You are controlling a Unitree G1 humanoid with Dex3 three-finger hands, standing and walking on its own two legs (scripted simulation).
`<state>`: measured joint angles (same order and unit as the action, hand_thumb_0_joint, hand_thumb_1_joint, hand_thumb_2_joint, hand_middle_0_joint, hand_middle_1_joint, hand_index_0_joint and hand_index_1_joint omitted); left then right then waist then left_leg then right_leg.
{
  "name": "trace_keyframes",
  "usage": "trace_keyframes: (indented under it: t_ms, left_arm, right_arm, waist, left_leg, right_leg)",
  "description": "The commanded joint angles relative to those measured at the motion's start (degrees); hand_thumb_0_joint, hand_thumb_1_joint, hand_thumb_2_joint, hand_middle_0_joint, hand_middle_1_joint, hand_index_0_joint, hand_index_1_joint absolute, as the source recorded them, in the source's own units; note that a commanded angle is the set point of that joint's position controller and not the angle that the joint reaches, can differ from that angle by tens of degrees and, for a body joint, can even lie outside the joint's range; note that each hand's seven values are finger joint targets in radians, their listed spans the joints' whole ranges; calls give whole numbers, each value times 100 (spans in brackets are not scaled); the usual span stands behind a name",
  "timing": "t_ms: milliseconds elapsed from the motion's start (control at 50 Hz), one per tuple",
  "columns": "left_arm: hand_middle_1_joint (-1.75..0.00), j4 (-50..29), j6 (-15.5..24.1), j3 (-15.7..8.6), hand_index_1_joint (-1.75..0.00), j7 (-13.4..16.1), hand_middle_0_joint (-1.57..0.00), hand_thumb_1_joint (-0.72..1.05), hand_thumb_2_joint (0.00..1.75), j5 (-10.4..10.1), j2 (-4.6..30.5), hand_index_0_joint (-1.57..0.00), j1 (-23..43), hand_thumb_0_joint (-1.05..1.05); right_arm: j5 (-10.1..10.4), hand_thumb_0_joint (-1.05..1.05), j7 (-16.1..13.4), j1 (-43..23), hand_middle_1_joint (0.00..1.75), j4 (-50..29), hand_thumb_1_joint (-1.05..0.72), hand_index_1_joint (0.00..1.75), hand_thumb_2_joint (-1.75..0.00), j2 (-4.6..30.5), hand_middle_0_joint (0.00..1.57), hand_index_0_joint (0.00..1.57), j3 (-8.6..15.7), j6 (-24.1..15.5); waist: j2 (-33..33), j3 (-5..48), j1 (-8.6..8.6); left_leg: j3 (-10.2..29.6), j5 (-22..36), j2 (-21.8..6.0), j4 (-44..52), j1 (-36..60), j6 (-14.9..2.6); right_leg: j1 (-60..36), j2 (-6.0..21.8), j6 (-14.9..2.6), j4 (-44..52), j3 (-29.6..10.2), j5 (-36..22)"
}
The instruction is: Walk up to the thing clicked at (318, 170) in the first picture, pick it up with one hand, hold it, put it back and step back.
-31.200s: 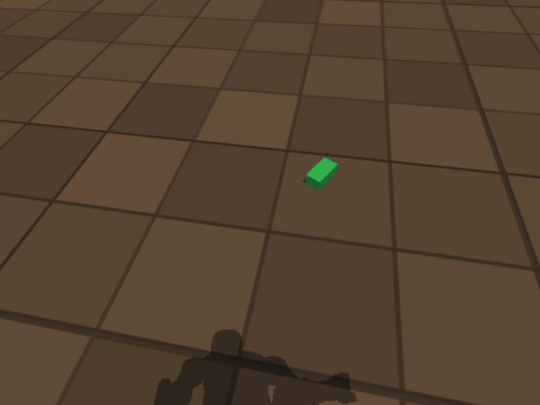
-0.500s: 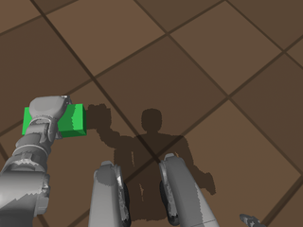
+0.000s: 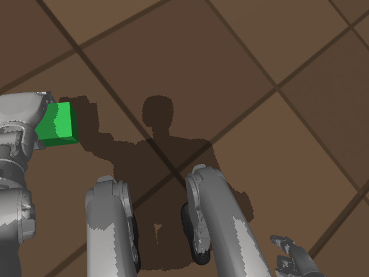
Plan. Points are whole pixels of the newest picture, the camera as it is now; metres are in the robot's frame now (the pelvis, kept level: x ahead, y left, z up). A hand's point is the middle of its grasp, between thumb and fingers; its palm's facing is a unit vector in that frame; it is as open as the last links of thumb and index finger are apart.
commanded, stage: crouch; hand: left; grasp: from above
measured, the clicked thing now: (37, 127) +0.45 +0.30 -0.22
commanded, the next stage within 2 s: lower in 0.54 s
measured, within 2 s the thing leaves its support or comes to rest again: rests again in 1.48 s
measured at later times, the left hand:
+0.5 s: hand (44, 125) +0.46 +0.30 -0.25, palm faces -0.47 -0.04 -0.88, open 11.0 cm
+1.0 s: hand (52, 129) +0.46 +0.30 -0.31, palm faces -0.49 -0.06 -0.87, open 11.0 cm
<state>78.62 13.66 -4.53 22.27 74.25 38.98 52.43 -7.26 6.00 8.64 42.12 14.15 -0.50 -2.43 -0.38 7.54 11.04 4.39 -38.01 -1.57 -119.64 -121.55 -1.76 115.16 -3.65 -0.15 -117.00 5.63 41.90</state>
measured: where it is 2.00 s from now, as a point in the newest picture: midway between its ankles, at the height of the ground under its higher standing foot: (164, 248)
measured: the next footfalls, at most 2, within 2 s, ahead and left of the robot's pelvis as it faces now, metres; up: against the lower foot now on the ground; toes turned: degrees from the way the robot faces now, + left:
none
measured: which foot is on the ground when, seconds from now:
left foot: down 0.00-1.00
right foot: down 0.00-1.00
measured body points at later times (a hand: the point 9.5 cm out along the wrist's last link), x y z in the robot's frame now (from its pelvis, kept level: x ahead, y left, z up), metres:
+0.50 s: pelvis -0.01 +0.00 -0.06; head +0.25 +0.07 +0.30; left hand +0.48 +0.30 -0.19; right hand +0.01 -0.28 -0.16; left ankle +0.07 +0.11 -0.39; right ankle +0.07 -0.11 -0.39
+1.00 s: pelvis -0.01 +0.00 -0.10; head +0.26 +0.08 +0.24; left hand +0.48 +0.30 -0.26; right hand +0.03 -0.27 -0.19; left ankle +0.07 +0.11 -0.39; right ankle +0.07 -0.11 -0.39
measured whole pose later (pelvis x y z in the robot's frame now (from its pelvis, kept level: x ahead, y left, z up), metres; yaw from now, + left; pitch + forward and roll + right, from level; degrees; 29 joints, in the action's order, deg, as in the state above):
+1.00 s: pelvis -0.01 +0.00 -0.10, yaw -6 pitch +33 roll -11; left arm 84.1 18.9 -8.1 21.6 75.5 53.3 56.7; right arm -9.8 8.0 6.3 40.4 15.7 -9.5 -2.3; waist 4.5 -3.4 15.5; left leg 9.2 -38.7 -3.0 -139.6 -135.0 -1.8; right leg 127.2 -5.4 0.0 -134.3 10.5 41.3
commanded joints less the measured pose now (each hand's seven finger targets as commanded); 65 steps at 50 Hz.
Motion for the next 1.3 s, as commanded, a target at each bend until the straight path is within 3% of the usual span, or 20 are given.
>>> trace_keyframes:
  t_ms: [0,40,80,100,160,180,300,320,500,640,720,860,1000,1040,1080,1140,1280]
  left_arm:
    - [-76,-904,47,-242,-76,233,-107,71,95,-89,1608,-107,2026,0]
    - [-78,-958,80,-346,-77,214,-105,70,93,-64,1845,-106,2108,0]
    - [-78,-1077,134,-372,-77,211,-107,73,94,-32,1873,-108,2262,0]
    - [-79,-1112,163,-367,-78,220,-106,72,94,-54,1936,-107,2339,0]
    - [-79,-837,180,-463,-78,226,-104,71,93,-24,2067,-106,2118,0]
    - [-77,-1097,223,-539,-77,237,-105,71,93,0,2204,-106,2279,0]
    - [-77,-891,226,-542,-75,262,-103,70,90,83,2431,-104,2493,0]
    - [-75,-798,210,-455,-74,252,-103,69,89,85,2339,-104,2421,0]
    - [-76,-717,163,-570,-75,140,-102,69,86,-50,2902,-104,2530,0]
    - [-73,-630,236,-493,-73,36,-101,63,88,-96,2920,-102,2398,0]
    - [-71,-329,320,-325,-71,-1,-99,60,85,-44,2827,-99,2348,0]
    - [-80,-478,515,-504,-78,130,-101,68,88,-22,3153,-103,2449,0]
    - [-80,-635,550,-686,-77,429,-102,70,86,39,3402,-104,2362,0]
    - [-82,-555,508,-731,-79,516,-102,73,88,42,3390,-105,2398,0]
    - [-77,-395,458,-659,-75,572,-97,64,87,79,3374,-99,2333,0]
    - [-76,-107,389,-529,-74,610,-93,58,85,117,3314,-95,2415,0]
    - [-79,159,305,-497,-75,630,-90,57,81,-44,3462,-93,2360,0]
  right_arm:
    - [-6,0,31,1501,30,71,-91,30,-90,1334,20,20,456,20]
    - [-4,0,55,1501,30,35,-92,30,-91,1355,20,20,437,47]
    - [-42,0,84,1558,30,46,-92,30,-90,1350,20,20,407,58]
    - [-43,0,85,1501,30,59,-92,30,-91,1354,20,20,403,58]
    - [-52,0,113,1482,30,10,-92,30,-90,1417,20,20,338,78]
    - [-88,0,123,1542,30,39,-91,30,-90,1427,20,20,325,87]
    - [-102,0,133,1452,30,16,-91,30,-90,1541,20,20,213,74]
    - [-105,0,139,1444,30,-4,-91,30,-90,1544,20,20,190,67]
    - [-107,0,95,1356,30,-41,-91,30,-90,1617,20,20,-18,41]
    - [-111,0,80,1313,30,-41,-91,30,-90,1627,20,20,-165,87]
    - [-133,0,78,1232,30,-22,-91,30,-90,1638,20,20,-273,107]
    - [-202,0,121,1191,30,-55,-91,30,-90,1740,20,20,-362,65]
    - [-287,0,128,1009,30,-132,-91,30,-90,1771,20,20,-459,30]
    - [-308,0,131,997,30,-142,-91,30,-90,1815,20,20,-451,4]
    - [-314,0,131,918,30,-148,-90,30,-90,1811,20,20,-492,-14]
    - [-326,0,135,944,30,-154,-90,30,-90,1827,20,20,-557,-71]
    - [-328,0,128,927,30,-214,-90,30,-90,1907,20,20,-696,-209]
  waist:
    - [-1705,4149,23]
    - [-1667,4175,3]
    - [-1720,4191,91]
    - [-1844,4132,57]
    - [-1739,4020,72]
    - [-1892,4127,76]
    - [-2095,3810,189]
    - [-2079,3763,190]
    - [-1932,3700,220]
    - [-1949,3585,259]
    - [-1866,3165,392]
    - [-2157,3306,459]
    - [-2506,3434,402]
    - [-2541,3374,487]
    - [-2591,3193,473]
    - [-2372,2879,612]
    - [-2088,2804,678]
  left_leg:
    - [86,2093,6,881,4028,28]
    - [62,1999,9,769,3913,1]
    - [80,1966,1,652,3850,7]
    - [45,1883,-9,603,3743,5]
    - [110,1806,-23,505,3617,9]
    - [121,1881,-25,467,3665,26]
    - [201,1380,-54,347,3351,52]
    - [210,1290,-55,340,3331,51]
    - [100,998,-69,-62,2623,-21]
    - [128,1080,-71,-232,2399,-10]
    - [186,963,-82,-392,2125,-13]
    - [277,1493,-130,-655,2419,16]
    - [277,1544,-179,-795,2493,32]
    - [312,1498,-192,-819,2478,46]
    - [339,1371,-204,-810,2400,55]
    - [344,1174,-210,-919,2085,27]
    - [371,1138,-224,-1063,1778,2]
  right_leg:
    - [-1126,-79,-214,1081,75,-1986]
    - [-1127,-116,-203,1044,79,-1942]
    - [-1116,-109,-190,941,96,-1986]
    - [-1081,-132,-201,891,88,-1951]
    - [-977,-130,-187,746,144,-1890]
    - [-996,-140,-192,690,163,-1932]
    - [-568,-126,-205,405,280,-1637]
    - [-525,-131,-213,389,280,-1578]
    - [-756,-203,-158,243,313,-1544]
    - [-748,-255,-156,49,390,-1621]
    - [-518,-276,-159,-73,471,-1537]
    - [-549,-320,-152,-369,602,-1936]
    - [-557,-376,-158,-539,658,-1988]
    - [-430,-362,-160,-607,709,-1946]
    - [-294,-370,-182,-642,729,-1853]
    - [-281,-386,-167,-615,753,-1761]
    - [-576,-422,-121,-589,791,-1829]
